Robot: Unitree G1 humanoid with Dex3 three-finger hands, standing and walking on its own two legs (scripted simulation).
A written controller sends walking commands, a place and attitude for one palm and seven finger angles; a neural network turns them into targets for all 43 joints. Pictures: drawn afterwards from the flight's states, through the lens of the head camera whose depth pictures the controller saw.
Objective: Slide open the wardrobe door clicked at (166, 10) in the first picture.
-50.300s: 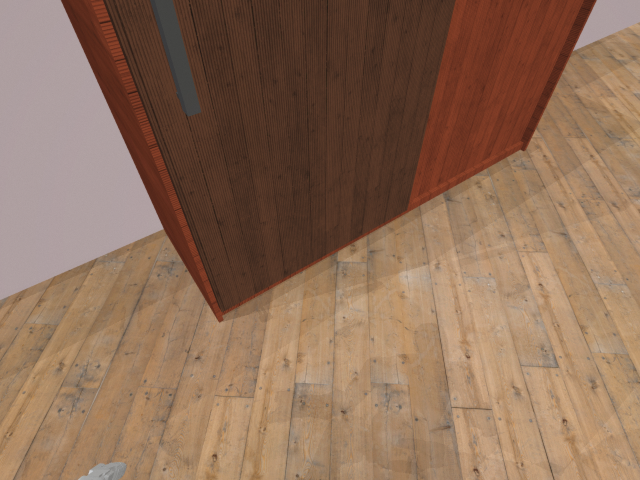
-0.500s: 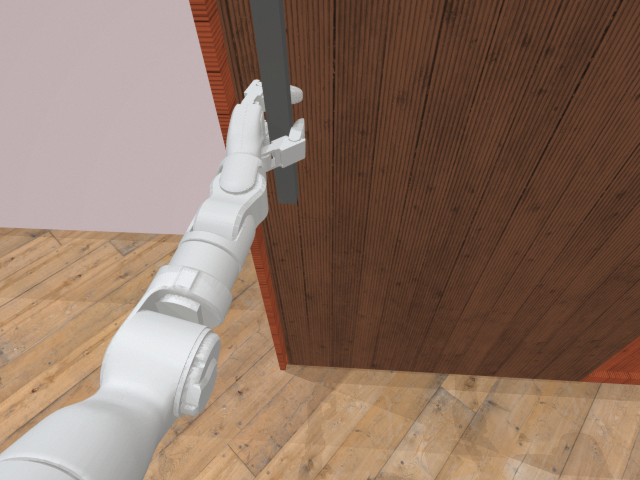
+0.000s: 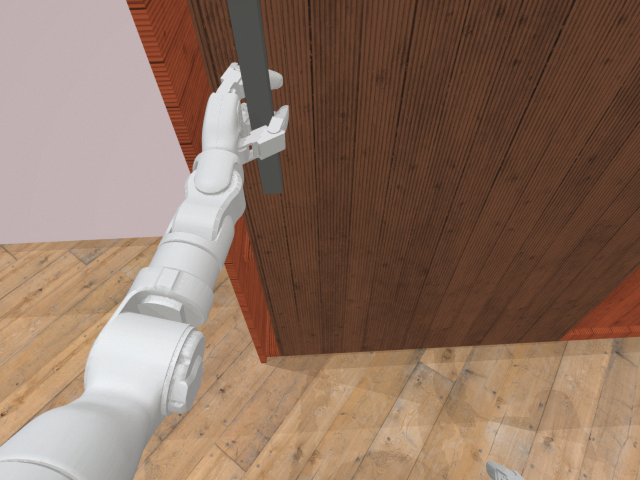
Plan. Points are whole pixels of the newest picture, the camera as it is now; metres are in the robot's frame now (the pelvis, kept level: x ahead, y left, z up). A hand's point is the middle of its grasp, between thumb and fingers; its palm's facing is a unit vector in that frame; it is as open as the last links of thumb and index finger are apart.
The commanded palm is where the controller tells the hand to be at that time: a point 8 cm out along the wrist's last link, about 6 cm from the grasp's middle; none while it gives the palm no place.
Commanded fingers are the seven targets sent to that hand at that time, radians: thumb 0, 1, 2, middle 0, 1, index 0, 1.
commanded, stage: step sideways, sliding the door along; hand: left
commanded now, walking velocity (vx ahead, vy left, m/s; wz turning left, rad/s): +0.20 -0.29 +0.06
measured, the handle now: (258, 78) +0.53 +0.08 +0.23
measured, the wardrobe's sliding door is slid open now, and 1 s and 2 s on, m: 0.05 0.12 0.44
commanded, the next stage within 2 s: none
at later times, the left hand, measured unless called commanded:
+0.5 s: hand (293, 132) +0.48 +0.04 +0.19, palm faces +0.07 -0.99 -0.07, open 6.6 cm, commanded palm +0.46 +0.04 +0.20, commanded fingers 0.00 0.90 0.90 -0.45 -1.40 -0.45 -1.40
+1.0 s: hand (340, 130) +0.48 -0.01 +0.18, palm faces +0.24 -0.97 -0.09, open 6.7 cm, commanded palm +0.46 -0.04 +0.20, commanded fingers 0.00 0.90 0.90 -0.45 -1.40 -0.45 -1.40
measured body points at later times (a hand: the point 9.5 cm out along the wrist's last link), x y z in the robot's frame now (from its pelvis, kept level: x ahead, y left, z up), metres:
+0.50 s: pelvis +0.03 -0.08 -0.01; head +0.11 -0.09 +0.43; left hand +0.47 +0.10 +0.19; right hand +0.21 -0.30 -0.13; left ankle +0.03 +0.09 -0.73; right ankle +0.07 -0.22 -0.69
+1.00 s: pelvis +0.09 -0.20 +0.00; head +0.21 -0.18 +0.43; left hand +0.47 +0.04 +0.19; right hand +0.34 -0.37 -0.12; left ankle +0.04 -0.02 -0.73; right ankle +0.13 -0.31 -0.69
